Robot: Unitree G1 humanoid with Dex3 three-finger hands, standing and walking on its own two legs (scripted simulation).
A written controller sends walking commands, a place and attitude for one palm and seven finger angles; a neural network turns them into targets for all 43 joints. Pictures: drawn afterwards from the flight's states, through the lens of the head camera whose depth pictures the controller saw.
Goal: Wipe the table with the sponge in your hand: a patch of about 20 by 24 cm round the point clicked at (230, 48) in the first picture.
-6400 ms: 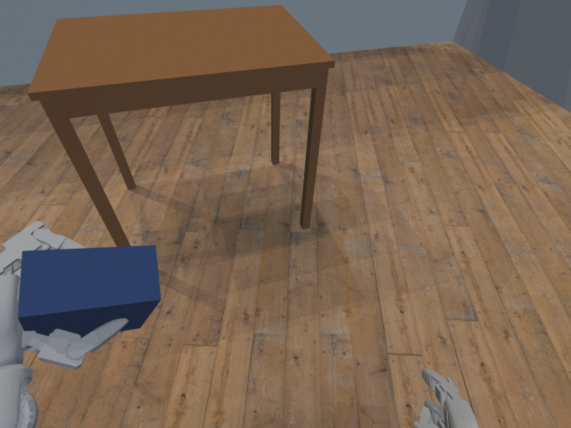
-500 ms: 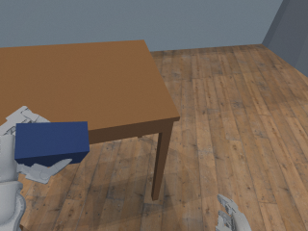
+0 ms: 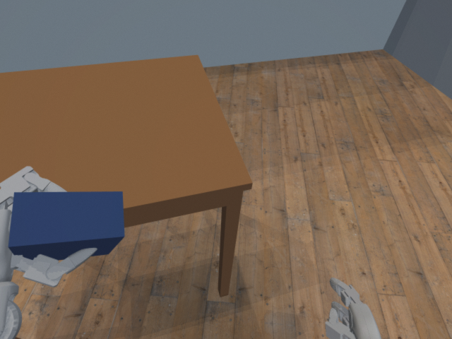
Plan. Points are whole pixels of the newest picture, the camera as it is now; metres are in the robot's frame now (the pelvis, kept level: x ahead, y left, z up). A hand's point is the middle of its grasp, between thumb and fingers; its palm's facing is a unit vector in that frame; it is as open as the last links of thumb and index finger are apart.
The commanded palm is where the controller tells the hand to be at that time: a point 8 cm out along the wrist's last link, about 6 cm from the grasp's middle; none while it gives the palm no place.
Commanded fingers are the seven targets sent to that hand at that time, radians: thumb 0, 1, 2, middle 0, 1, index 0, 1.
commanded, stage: come to a stop and stand still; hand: left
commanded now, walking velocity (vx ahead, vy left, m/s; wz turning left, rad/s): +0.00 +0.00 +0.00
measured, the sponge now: (85, 228) +0.23 +0.21 +0.14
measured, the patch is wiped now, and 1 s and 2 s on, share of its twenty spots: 0.00 0.00 0.00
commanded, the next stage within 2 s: look again from close up in 0.14 s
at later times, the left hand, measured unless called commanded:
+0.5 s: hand (45, 235) +0.20 +0.25 +0.16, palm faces +0.38 -0.85 -0.37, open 9.7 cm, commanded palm +0.15 +0.28 +0.17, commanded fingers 0.00 0.10 1.30 -1.20 -1.60 -1.20 -1.60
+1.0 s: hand (75, 203) +0.26 +0.24 +0.15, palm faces +0.38 -0.85 -0.36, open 9.7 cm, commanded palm +0.20 +0.27 +0.17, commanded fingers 0.00 0.10 1.30 -1.20 -1.60 -1.20 -1.60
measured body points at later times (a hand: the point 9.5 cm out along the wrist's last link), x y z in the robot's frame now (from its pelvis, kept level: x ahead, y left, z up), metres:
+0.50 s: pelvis -0.01 +0.00 +0.00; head +0.00 +0.01 +0.45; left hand +0.18 +0.29 +0.18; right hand +0.16 -0.23 -0.08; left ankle -0.02 +0.09 -0.75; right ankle +0.02 -0.11 -0.75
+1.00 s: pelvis +0.03 +0.00 -0.02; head +0.03 +0.00 +0.43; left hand +0.23 +0.28 +0.17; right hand +0.18 -0.24 -0.10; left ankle -0.02 +0.09 -0.74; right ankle +0.02 -0.11 -0.75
